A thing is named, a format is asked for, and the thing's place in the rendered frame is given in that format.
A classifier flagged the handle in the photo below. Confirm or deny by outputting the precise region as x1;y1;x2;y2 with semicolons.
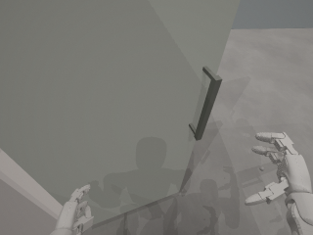
189;66;222;141

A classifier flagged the right robot forearm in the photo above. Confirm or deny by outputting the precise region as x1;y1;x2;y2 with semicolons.
285;191;313;235

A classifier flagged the right robot hand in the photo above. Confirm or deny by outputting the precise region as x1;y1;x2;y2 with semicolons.
245;132;312;206

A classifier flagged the fridge door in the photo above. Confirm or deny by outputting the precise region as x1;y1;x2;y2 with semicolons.
0;0;241;225

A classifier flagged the left robot hand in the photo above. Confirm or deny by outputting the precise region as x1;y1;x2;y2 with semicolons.
55;184;94;235

